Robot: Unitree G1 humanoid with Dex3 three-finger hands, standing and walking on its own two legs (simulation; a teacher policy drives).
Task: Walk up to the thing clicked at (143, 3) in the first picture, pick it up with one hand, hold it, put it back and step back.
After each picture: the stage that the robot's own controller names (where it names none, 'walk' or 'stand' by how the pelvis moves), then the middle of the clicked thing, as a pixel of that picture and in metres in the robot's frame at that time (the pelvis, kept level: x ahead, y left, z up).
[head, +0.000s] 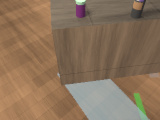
stand; out of the picture +1.02 -0.33 +0.01
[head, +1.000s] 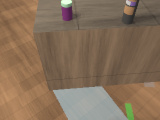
walk; (132, 2) +0.91 -0.23 +0.04
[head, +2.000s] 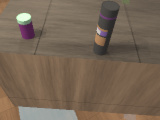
walk; (104, 31) +0.61 -0.02 +0.04
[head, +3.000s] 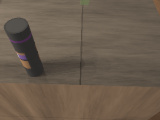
stand; (27, 51) +0.44 +0.24 +0.03
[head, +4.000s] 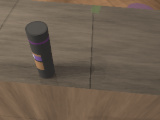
stand; (42, 53) +0.46 +0.19 +0.03
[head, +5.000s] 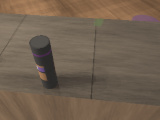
stand; (45, 65) +0.45 +0.18 +0.01
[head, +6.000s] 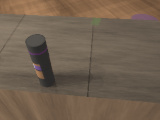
stand; (42, 63) +0.46 +0.20 +0.01
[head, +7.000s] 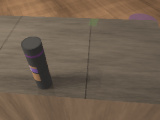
stand; (39, 65) +0.45 +0.22 +0.01
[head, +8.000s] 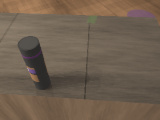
stand; (36, 66) +0.43 +0.22 +0.01
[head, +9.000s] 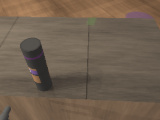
rise first; (38, 67) +0.43 +0.22 +0.01
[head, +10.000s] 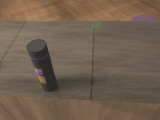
go down; (44, 68) +0.44 +0.21 +0.01
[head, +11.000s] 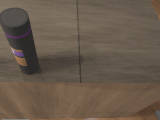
go down; (23, 47) +0.44 +0.19 +0.05
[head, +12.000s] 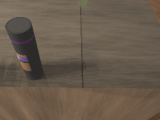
approach; (28, 53) +0.45 +0.19 +0.05
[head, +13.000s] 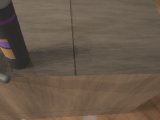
close in; (10, 37) +0.45 +0.21 +0.10
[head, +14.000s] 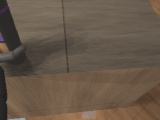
lift; (4, 32) +0.48 +0.21 +0.10
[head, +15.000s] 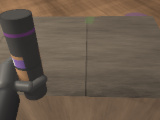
lift; (27, 59) +0.33 +0.17 +0.19
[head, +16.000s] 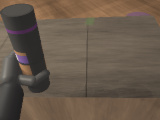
lift; (30, 54) +0.34 +0.16 +0.20
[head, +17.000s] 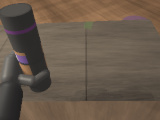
hold; (30, 54) +0.34 +0.16 +0.21
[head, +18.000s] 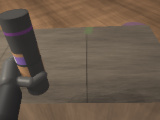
hold; (28, 57) +0.34 +0.17 +0.21
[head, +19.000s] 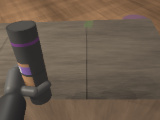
crouch; (32, 66) +0.33 +0.17 +0.16
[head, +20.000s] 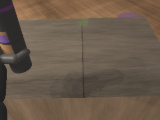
crouch; (10, 35) +0.41 +0.23 +0.21
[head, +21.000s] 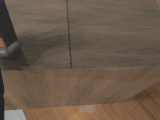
lower; out of the picture +0.48 +0.22 +0.09
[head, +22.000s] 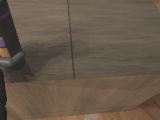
lower; (4, 37) +0.46 +0.21 +0.09
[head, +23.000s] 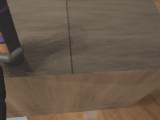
lower; (3, 33) +0.47 +0.21 +0.09
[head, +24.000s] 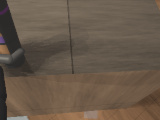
lower; (4, 34) +0.47 +0.21 +0.09
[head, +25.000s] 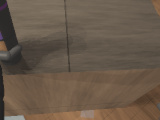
loosen; (1, 30) +0.48 +0.21 +0.09
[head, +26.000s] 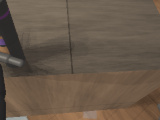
withdraw; (4, 35) +0.47 +0.21 +0.09
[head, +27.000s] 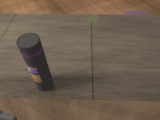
sink last; (38, 65) +0.42 +0.20 +0.05
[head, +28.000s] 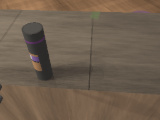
stand; (39, 54) +0.47 +0.22 +0.06
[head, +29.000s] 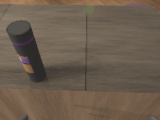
stand; (29, 55) +0.44 +0.22 +0.07
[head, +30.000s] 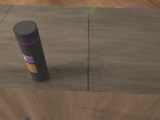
stand; (34, 55) +0.44 +0.21 +0.07
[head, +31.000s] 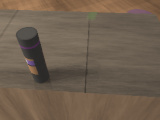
stand; (35, 58) +0.46 +0.22 +0.03
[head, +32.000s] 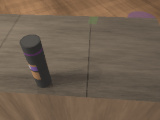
stand; (38, 64) +0.45 +0.22 +0.01
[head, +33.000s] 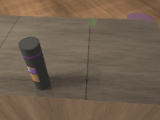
stand; (37, 66) +0.44 +0.22 +0.01
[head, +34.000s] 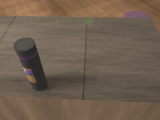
walk; (33, 67) +0.44 +0.23 +0.01
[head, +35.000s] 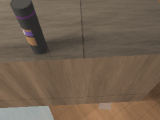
walk; (32, 29) +0.55 +0.23 +0.03
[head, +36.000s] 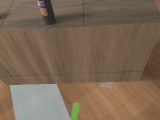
walk; (44, 2) +0.84 +0.24 +0.02
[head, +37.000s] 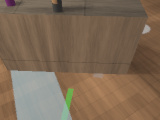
stand; out of the picture +1.08 +0.22 +0.02
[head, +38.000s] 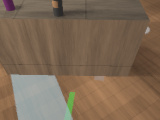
stand; out of the picture +1.05 +0.22 +0.01
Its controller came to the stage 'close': yes
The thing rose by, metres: 0.20
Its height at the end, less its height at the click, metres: +0.00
